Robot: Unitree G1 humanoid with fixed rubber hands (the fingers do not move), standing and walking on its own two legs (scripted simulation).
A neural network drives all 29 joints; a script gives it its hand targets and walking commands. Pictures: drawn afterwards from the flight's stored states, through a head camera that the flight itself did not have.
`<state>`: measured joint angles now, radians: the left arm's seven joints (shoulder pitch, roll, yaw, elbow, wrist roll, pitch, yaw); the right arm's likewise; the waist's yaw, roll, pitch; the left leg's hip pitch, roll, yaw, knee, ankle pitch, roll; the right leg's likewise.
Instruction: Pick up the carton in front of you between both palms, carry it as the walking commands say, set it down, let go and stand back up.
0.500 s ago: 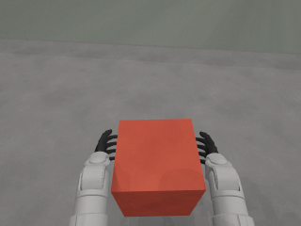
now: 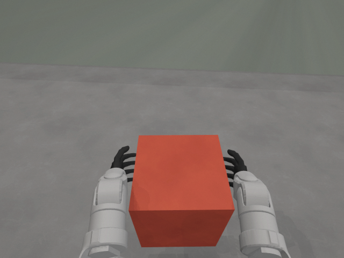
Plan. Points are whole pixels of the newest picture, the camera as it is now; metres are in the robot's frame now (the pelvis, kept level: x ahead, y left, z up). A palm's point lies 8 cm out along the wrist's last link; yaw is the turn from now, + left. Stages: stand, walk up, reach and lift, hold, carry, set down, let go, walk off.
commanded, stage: hold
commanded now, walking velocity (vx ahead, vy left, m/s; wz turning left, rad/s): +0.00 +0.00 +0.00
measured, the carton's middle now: (178, 192) +0.30 +0.00 -0.03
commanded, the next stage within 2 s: set down in 0.20 s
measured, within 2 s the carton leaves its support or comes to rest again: neither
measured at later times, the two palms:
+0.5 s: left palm (124, 167) +0.34 +0.15 +0.03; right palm (232, 170) +0.34 -0.15 +0.02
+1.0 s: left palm (136, 198) +0.37 +0.14 -0.17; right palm (222, 197) +0.38 -0.16 -0.18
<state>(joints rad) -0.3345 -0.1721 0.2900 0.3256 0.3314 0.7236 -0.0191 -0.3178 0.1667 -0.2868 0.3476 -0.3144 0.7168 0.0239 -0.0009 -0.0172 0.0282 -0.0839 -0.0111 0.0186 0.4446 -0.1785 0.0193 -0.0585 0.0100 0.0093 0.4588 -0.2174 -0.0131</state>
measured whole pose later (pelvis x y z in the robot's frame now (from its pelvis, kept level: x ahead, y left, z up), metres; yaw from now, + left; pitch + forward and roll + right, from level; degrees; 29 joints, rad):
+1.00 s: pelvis -0.03 -0.01 -0.11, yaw +0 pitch +31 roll +0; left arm -0.62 -0.17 0.43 0.49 0.23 0.16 0.06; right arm -0.65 0.07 -0.38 0.59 -0.21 0.16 0.00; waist 0.00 0.00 -0.07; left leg -1.31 -0.01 0.00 1.11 -0.34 0.00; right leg -1.29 0.02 0.00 1.15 -0.39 -0.02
